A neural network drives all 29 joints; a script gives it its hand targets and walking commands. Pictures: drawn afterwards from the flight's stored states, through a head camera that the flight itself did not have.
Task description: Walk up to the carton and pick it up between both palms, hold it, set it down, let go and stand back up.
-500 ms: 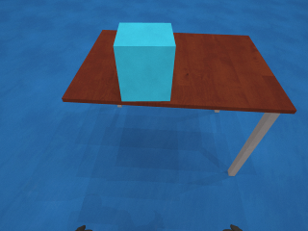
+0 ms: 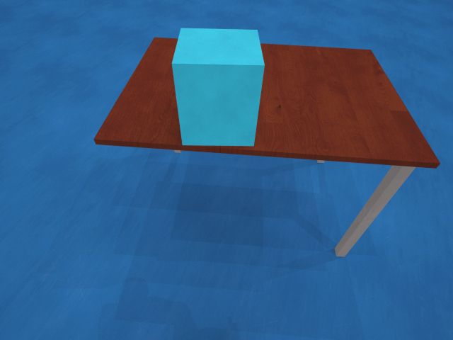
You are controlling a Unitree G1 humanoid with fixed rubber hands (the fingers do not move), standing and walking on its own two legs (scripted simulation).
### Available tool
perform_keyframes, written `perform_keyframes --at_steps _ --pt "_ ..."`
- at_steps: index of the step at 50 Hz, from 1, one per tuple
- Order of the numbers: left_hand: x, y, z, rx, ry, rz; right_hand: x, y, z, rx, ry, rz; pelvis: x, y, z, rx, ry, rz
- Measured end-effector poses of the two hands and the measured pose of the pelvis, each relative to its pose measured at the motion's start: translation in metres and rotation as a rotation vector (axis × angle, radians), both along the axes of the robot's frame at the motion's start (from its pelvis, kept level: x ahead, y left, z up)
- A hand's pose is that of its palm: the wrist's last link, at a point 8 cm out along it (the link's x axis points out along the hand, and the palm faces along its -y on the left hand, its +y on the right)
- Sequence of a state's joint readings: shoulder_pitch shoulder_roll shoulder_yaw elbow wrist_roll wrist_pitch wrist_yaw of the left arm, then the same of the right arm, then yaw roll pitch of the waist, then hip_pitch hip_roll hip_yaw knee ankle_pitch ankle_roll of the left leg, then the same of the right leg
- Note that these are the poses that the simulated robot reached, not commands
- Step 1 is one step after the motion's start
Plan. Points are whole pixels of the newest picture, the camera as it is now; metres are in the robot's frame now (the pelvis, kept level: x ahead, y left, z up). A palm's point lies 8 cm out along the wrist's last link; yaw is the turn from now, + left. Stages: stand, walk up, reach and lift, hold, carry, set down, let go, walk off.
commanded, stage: stand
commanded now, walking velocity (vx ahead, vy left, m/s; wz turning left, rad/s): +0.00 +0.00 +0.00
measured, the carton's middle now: (218, 89) +0.76 +0.02 +0.05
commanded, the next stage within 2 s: walk up in 1.06 s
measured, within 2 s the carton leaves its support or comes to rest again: neither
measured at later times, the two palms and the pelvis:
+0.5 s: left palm out of the picture +0.04 +0.22 -0.13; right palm out of the picture +0.04 -0.23 -0.12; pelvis +0.01 +0.00 +0.01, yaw +0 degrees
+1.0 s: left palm out of the picture -0.01 +0.21 -0.14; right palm out of the picture -0.03 -0.21 -0.13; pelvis +0.00 +0.00 +0.01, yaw +0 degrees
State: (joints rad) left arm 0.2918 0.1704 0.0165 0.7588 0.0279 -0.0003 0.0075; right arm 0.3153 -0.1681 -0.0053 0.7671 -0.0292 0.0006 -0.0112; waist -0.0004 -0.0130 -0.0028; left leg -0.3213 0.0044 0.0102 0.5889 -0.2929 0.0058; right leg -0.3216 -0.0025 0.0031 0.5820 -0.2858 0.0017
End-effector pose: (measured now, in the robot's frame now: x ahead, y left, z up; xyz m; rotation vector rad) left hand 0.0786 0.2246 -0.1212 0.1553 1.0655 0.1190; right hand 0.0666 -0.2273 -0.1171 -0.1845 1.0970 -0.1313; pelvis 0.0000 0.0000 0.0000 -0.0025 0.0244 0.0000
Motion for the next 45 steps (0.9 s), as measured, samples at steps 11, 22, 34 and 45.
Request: perform_keyframes --at_steps 11,22,34,45 --pt "-0.019 0.005 -0.005 0.001 0.083 0.044 -0.003 0.0 -0.002 0.0 0.046 -0.013 0.006 0.002 0.003 -0.002 -0.01 0.009" --pt "-0.036 0.003 -0.009 0.001 0.155 0.073 -0.017 -0.005 -0.006 -0.008 0.114 -0.056 0.011 0.001 0.006 -0.001 -0.024 0.004" --pt "-0.055 -0.006 -0.012 -0.008 0.23 0.086 -0.051 0.002 -0.013 0.008 0.218 -0.091 0.012 0.0 0.009 0.0 -0.044 0.004" --pt "-0.082 -0.015 -0.014 -0.021 0.306 0.092 -0.079 0.011 -0.016 0.033 0.3 -0.111 0.005 -0.002 0.011 -0.001 -0.056 0.004"
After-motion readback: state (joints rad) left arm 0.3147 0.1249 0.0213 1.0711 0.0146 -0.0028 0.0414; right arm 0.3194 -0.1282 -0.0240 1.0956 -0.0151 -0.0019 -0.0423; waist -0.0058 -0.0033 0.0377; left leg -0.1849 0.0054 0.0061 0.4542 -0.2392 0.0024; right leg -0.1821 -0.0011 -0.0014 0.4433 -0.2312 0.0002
